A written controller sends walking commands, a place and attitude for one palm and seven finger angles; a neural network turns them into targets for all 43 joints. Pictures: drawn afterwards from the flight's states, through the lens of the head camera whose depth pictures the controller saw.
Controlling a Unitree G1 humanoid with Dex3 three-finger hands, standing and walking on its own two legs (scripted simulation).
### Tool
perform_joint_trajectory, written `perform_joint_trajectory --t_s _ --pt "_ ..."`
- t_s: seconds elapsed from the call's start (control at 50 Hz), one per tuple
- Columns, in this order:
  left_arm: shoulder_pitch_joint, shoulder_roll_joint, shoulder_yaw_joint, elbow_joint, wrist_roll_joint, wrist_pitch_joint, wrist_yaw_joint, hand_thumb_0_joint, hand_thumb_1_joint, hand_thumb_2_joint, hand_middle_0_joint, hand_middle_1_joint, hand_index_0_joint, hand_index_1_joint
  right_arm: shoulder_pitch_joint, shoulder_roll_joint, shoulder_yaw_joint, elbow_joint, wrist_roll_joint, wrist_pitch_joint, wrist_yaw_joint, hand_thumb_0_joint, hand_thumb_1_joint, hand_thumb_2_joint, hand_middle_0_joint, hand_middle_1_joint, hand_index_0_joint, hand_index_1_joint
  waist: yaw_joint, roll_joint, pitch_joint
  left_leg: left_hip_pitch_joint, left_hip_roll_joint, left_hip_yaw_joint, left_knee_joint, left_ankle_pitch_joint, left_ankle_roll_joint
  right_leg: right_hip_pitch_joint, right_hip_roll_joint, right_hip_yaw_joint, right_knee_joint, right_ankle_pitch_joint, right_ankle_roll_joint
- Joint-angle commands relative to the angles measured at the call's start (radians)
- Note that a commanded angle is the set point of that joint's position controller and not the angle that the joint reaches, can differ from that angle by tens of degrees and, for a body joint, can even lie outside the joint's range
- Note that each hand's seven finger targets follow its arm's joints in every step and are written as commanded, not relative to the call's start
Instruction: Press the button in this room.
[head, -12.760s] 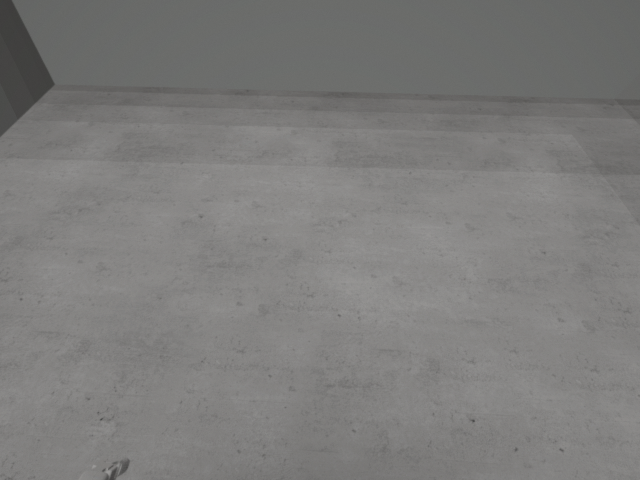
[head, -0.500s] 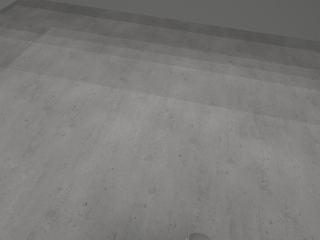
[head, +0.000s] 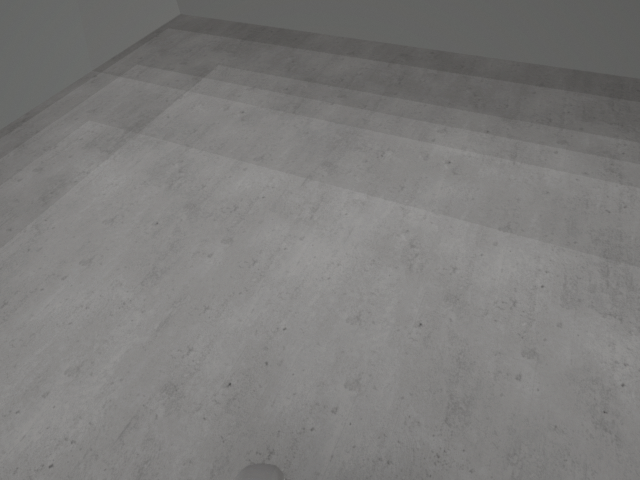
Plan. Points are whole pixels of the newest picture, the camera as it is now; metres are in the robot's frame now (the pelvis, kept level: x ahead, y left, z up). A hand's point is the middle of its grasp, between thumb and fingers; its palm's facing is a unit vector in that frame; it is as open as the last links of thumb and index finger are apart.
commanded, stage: turn or walk to find it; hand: left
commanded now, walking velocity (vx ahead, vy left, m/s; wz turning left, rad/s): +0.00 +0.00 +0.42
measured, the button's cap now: out of the picture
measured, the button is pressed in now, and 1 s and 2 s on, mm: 0 0 0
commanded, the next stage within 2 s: none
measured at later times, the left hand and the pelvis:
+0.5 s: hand out of the picture +0.01 +0.25 -0.16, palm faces +0.24 -0.93 -0.26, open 7.4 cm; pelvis -0.02 +0.02 +0.00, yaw +12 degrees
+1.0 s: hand out of the picture -0.11 +0.21 -0.18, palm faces +0.47 -0.85 -0.24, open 7.4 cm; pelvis -0.05 +0.01 -0.01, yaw +26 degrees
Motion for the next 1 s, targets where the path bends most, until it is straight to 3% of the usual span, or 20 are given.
perform_joint_trajectory --t_s 0.0,0.06,0.12,0.14,0.16,0.18,0.22,0.3,0.42,0.5,0.52,0.54,0.56,0.58,0.64,0.68,0.86,0.94,0.96,0.98 --pt "0.084 0.245 0.057 -0.028 0.005 -0.015 0.011 0.000 0.900 0.900 -0.200 -0.300 -0.200 -0.300 -0.085 -0.035 0.005 -0.083 0.009 -0.034 0.002 0.000 -0.900 -0.900 0.200 0.300 0.200 0.300 0.060 -0.203 -0.079 -0.022 0.011 0.046 -0.156 -0.056 -0.006 0.138 -0.258 0.176 -0.154 0.384 -0.110" --pt "0.074 0.264 0.067 -0.018 0.007 -0.008 0.010 0.000 0.900 0.900 -0.200 -0.300 -0.200 -0.300 -0.072 -0.030 0.012 -0.082 0.015 -0.044 -0.001 0.000 -0.900 -0.900 0.200 0.300 0.200 0.300 0.057 -0.220 -0.107 0.048 0.009 0.078 -0.291 -0.065 0.006 0.146 -0.272 0.162 -0.113 0.409 -0.113" --pt "0.052 0.254 0.067 -0.007 -0.003 0.001 0.006 0.000 0.900 0.900 -0.200 -0.300 -0.200 -0.300 -0.003 -0.040 0.012 -0.061 0.013 -0.057 -0.004 0.000 -0.900 -0.900 0.200 0.300 0.200 0.300 0.014 -0.181 -0.130 0.220 0.002 0.104 -0.561 0.131 0.022 0.073 -0.237 0.088 0.002 0.351 -0.036" --pt "0.057 0.231 0.063 -0.014 -0.013 0.008 0.003 0.000 0.900 0.900 -0.200 -0.300 -0.200 -0.300 0.030 -0.083 0.003 -0.056 0.011 -0.066 -0.003 0.000 -0.900 -0.900 0.200 0.300 0.200 0.300 -0.011 -0.072 -0.151 0.345 0.051 0.045 -0.664 0.245 0.045 -0.035 -0.199 0.047 0.110 0.248 0.016" --pt "0.061 0.173 0.056 -0.045 -0.017 0.015 -0.003 0.000 0.900 0.900 -0.200 -0.300 -0.200 -0.300 0.053 -0.178 -0.019 -0.063 0.001 -0.073 -0.006 0.000 -0.900 -0.900 0.200 0.300 0.200 0.300 -0.024 0.195 -0.150 0.448 0.276 -0.253 -0.715 0.466 0.139 -0.263 -0.071 -0.006 0.299 -0.091 0.089" --pt "-0.007 0.148 0.036 -0.081 -0.010 0.020 -0.004 0.000 0.900 0.900 -0.200 -0.300 -0.200 -0.300 0.097 -0.229 -0.027 -0.056 0.002 -0.065 -0.010 0.000 -0.900 -0.900 0.200 0.300 0.200 0.300 -0.053 0.244 -0.117 0.391 0.394 -0.334 -0.740 0.624 0.238 -0.324 -0.022 0.048 0.446 -0.370 0.101" --pt "-0.080 0.157 0.042 -0.070 -0.011 0.034 0.000 0.000 0.900 0.900 -0.200 -0.300 -0.200 -0.300 0.059 -0.189 -0.020 -0.042 -0.001 -0.067 -0.032 0.000 -0.900 -0.900 0.200 0.300 0.200 0.300 -0.045 0.216 -0.081 0.312 0.333 -0.304 -0.737 0.559 0.246 -0.347 -0.025 0.156 0.583 -0.290 0.103" --pt "-0.015 0.157 0.042 -0.024 -0.013 0.029 -0.012 0.000 0.900 0.900 -0.200 -0.300 -0.200 -0.300 -0.033 -0.144 -0.003 -0.071 0.002 -0.075 -0.032 0.000 -0.900 -0.900 0.200 0.300 0.200 0.300 0.001 0.126 -0.069 0.286 0.216 -0.167 -0.719 0.576 0.207 -0.290 -0.002 0.157 0.563 -0.160 0.114" --pt "-0.056 0.140 0.033 -0.057 -0.017 0.023 -0.008 0.000 0.900 0.900 -0.200 -0.300 -0.200 -0.300 0.004 -0.153 -0.017 -0.067 -0.003 -0.066 -0.028 0.000 -0.900 -0.900 0.200 0.300 0.200 0.300 -0.023 0.125 -0.092 0.313 0.217 -0.241 -0.685 0.602 0.230 -0.219 0.038 0.155 0.341 -0.200 0.113" --pt "0.031 0.141 0.035 -0.044 -0.021 0.006 -0.003 0.000 0.900 0.900 -0.200 -0.300 -0.200 -0.300 -0.025 -0.151 -0.025 -0.085 -0.001 -0.059 -0.024 0.000 -0.900 -0.900 0.200 0.300 0.200 0.300 0.016 0.129 -0.133 0.238 0.169 -0.263 -0.605 0.604 0.192 -0.025 0.076 0.126 0.047 -0.047 0.102" --pt "0.076 0.162 0.038 -0.033 -0.018 -0.003 -0.001 0.000 0.900 0.900 -0.200 -0.300 -0.200 -0.300 -0.035 -0.138 -0.026 -0.090 0.006 -0.059 -0.021 0.000 -0.900 -0.900 0.200 0.300 0.200 0.300 0.039 0.088 -0.146 0.175 0.132 -0.241 -0.552 0.513 0.152 0.084 0.058 0.134 -0.092 0.066 0.098" --pt "0.101 0.218 0.050 -0.031 -0.007 -0.014 0.006 0.000 0.900 0.900 -0.200 -0.300 -0.200 -0.300 -0.024 -0.086 -0.019 -0.099 0.014 -0.061 -0.016 0.000 -0.900 -0.900 0.200 0.300 0.200 0.300 0.048 -0.065 -0.156 0.023 0.051 -0.165 -0.435 0.302 0.091 0.223 -0.085 0.263 -0.174 0.106 0.061" --pt "0.107 0.300 0.066 -0.038 0.004 -0.017 0.011 0.000 0.900 0.900 -0.200 -0.300 -0.200 -0.300 -0.034 -0.028 -0.006 -0.132 0.013 -0.061 -0.011 0.000 -0.900 -0.900 0.200 0.300 0.200 0.300 0.057 -0.309 -0.116 -0.146 -0.085 -0.030 -0.230 -0.103 0.030 0.247 -0.321 0.499 -0.212 0.220 -0.052" --pt "0.099 0.295 0.069 -0.049 -0.008 -0.019 0.012 0.000 0.900 0.900 -0.200 -0.300 -0.200 -0.300 -0.045 -0.077 -0.019 -0.124 0.001 -0.043 -0.017 0.000 -0.900 -0.900 0.200 0.300 0.200 0.300 0.068 -0.331 -0.105 -0.117 -0.047 -0.091 -0.049 -0.182 0.035 0.099 -0.374 0.523 -0.248 0.192 -0.110" --pt "-0.055 0.212 0.049 -0.086 -0.005 -0.013 0.014 0.000 0.900 0.900 -0.200 -0.300 -0.200 -0.300 -0.010 -0.065 -0.024 -0.073 0.000 -0.029 -0.001 0.000 -0.900 -0.900 0.200 0.300 0.200 0.300 -0.012 -0.146 -0.009 -0.114 -0.004 -0.071 0.161 -0.016 0.026 -0.011 -0.241 0.308 -0.218 0.144 -0.086" --pt "-0.042 0.192 0.041 -0.087 -0.005 -0.021 0.012 0.000 0.900 0.900 -0.200 -0.300 -0.200 -0.300 0.016 -0.057 -0.017 -0.060 0.000 -0.027 0.005 0.000 -0.900 -0.900 0.200 0.300 0.200 0.300 -0.010 -0.188 -0.037 -0.104 -0.004 -0.040 0.158 0.035 0.006 0.029 -0.201 0.219 -0.195 0.246 -0.067" --pt "0.086 0.255 0.061 -0.023 0.007 -0.012 0.011 0.000 0.900 0.900 -0.200 -0.300 -0.200 -0.300 -0.092 -0.030 0.009 -0.081 0.012 -0.040 0.001 0.000 -0.900 -0.900 0.200 0.300 0.200 0.300 0.062 -0.225 -0.081 -0.005 0.006 0.060 -0.215 -0.067 -0.003 0.150 -0.255 0.172 -0.122 0.453 -0.110" --pt "0.052 0.264 0.067 -0.014 -0.001 -0.001 0.009 0.000 0.900 0.900 -0.200 -0.300 -0.200 -0.300 -0.010 -0.041 0.012 -0.064 0.013 -0.057 -0.004 0.000 -0.900 -0.900 0.200 0.300 0.200 0.300 0.015 -0.200 -0.126 0.183 -0.003 0.103 -0.530 0.106 0.015 0.105 -0.238 0.107 0.001 0.416 -0.047" --pt "0.046 0.245 0.066 -0.018 -0.011 0.006 0.006 0.000 0.900 0.900 -0.200 -0.300 -0.200 -0.300 0.030 -0.074 0.005 -0.055 0.012 -0.067 -0.003 0.000 -0.900 -0.900 0.200 0.300 0.200 0.300 -0.013 -0.109 -0.146 0.315 0.029 0.069 -0.664 0.240 0.030 0.012 -0.206 0.064 0.101 0.313 0.005" --pt "0.066 0.188 0.057 -0.043 -0.019 0.015 0.000 0.000 0.900 0.900 -0.200 -0.300 -0.200 -0.300 0.052 -0.174 -0.017 -0.062 0.003 -0.076 -0.005 0.000 -0.900 -0.900 0.200 0.300 0.200 0.300 -0.022 0.161 -0.156 0.444 0.242 -0.223 -0.721 0.448 0.116 -0.221 -0.080 0.007 0.291 -0.028 0.081"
